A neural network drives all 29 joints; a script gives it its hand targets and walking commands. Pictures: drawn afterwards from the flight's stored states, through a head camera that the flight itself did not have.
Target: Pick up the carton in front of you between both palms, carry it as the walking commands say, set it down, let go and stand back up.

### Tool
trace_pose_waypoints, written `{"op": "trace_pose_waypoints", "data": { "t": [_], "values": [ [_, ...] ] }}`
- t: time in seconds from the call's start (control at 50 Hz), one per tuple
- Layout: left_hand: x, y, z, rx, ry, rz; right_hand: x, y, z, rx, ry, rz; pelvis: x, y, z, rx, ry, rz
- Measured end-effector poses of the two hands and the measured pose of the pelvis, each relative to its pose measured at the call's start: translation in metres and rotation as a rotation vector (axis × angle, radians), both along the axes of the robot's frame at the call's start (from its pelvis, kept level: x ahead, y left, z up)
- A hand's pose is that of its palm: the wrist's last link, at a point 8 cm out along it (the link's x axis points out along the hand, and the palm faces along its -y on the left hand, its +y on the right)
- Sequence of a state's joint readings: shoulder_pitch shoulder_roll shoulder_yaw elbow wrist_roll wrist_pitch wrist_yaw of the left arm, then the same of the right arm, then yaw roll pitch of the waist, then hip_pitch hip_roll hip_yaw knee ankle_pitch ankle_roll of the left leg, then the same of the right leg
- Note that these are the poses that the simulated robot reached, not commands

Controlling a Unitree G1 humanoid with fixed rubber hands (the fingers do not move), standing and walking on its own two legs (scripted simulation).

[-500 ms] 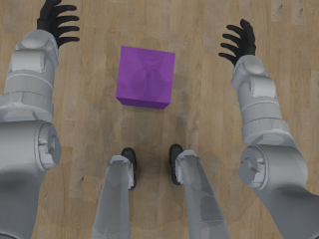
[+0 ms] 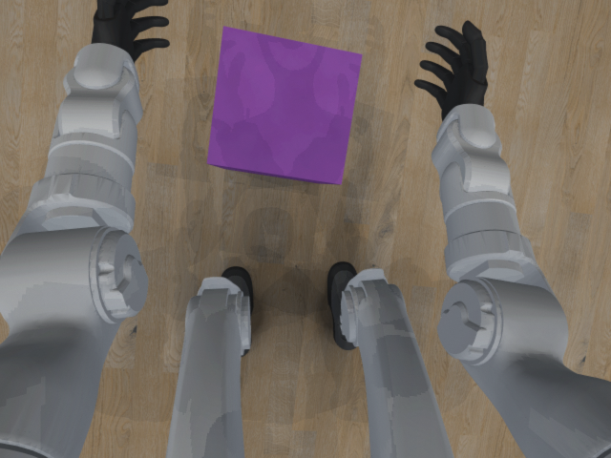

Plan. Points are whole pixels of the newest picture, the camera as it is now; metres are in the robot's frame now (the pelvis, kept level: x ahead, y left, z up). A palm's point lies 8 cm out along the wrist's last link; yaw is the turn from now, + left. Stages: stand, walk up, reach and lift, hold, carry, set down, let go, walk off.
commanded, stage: reach and lift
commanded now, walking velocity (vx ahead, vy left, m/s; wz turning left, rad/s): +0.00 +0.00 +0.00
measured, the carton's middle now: (281, 121) +0.50 +0.02 -0.44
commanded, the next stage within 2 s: none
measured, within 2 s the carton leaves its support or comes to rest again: leaves its support in 1.36 s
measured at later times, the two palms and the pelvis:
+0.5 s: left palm (171, 98) +0.52 +0.19 -0.35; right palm (395, 133) +0.47 -0.17 -0.35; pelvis -0.07 +0.00 -0.18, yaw -1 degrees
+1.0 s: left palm (183, 97) +0.53 +0.18 -0.37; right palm (383, 126) +0.49 -0.15 -0.36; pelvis -0.05 +0.00 -0.19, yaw -1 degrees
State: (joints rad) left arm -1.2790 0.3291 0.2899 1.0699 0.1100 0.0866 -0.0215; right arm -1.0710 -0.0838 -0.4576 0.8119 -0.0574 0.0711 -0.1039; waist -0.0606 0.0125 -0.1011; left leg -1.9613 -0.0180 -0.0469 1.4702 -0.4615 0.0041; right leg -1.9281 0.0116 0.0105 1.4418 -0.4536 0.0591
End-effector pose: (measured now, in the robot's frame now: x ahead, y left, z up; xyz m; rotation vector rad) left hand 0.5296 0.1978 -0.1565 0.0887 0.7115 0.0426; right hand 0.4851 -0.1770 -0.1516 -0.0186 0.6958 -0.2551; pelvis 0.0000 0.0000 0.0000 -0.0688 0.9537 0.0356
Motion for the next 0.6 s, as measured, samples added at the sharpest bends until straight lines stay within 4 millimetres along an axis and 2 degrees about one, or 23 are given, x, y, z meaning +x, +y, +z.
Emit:
{"op": "trace_pose_waypoints", "data": {
  "t": [0.06, 0.16, 0.22, 0.3, 0.44, 0.54, 0.6],
  "values": [
    [-0.005, 0.005, -0.039, 0.022, -0.006, 0.008, 0.002, 0.001, -0.036, 0.000, -0.007, 0.016, -0.007, -0.005, -0.033, 0.000, -0.004, -0.005],
    [-0.017, 0.013, -0.096, 0.022, -0.008, 0.021, -0.006, 0.000, -0.091, 0.008, 0.002, 0.015, -0.023, -0.012, -0.083, -0.002, -0.051, -0.009],
    [-0.017, 0.012, -0.117, 0.021, -0.027, 0.013, -0.008, 0.000, -0.113, 0.008, -0.006, 0.014, -0.035, -0.013, -0.111, -0.002, -0.100, -0.010],
    [-0.010, 0.007, -0.134, 0.015, -0.034, 0.005, -0.008, 0.001, -0.137, 0.012, 0.009, 0.010, -0.050, -0.013, -0.140, -0.001, -0.172, -0.011],
    [-0.008, -0.005, -0.174, 0.001, 0.021, -0.009, -0.010, 0.005, -0.180, 0.031, 0.051, 0.014, -0.064, -0.007, -0.170, -0.006, -0.252, -0.015],
    [-0.011, -0.007, -0.209, 0.007, 0.044, -0.011, -0.012, 0.007, -0.213, 0.030, 0.075, 0.021, -0.064, -0.003, -0.181, -0.006, -0.301, -0.016],
    [-0.011, -0.005, -0.222, 0.011, 0.045, -0.012, -0.012, 0.007, -0.223, 0.021, 0.082, 0.021, -0.059, -0.002, -0.185, -0.006, -0.322, -0.016]
  ]
}}
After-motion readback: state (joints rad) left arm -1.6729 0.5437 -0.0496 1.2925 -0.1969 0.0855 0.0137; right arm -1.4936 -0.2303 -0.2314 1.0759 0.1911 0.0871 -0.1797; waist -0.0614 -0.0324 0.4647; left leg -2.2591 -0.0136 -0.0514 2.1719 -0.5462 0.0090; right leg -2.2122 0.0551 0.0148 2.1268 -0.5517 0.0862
